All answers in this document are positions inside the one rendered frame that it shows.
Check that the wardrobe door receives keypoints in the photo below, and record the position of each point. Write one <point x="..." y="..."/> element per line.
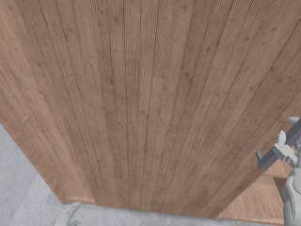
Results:
<point x="23" y="81"/>
<point x="167" y="101"/>

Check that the robot left hand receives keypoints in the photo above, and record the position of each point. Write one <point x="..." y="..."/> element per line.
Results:
<point x="64" y="219"/>

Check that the robot right forearm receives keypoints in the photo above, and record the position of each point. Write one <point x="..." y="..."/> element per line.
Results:
<point x="291" y="193"/>

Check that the handle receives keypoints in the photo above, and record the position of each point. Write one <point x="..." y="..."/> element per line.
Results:
<point x="10" y="112"/>
<point x="291" y="137"/>

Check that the robot right hand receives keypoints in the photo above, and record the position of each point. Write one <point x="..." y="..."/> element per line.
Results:
<point x="285" y="152"/>

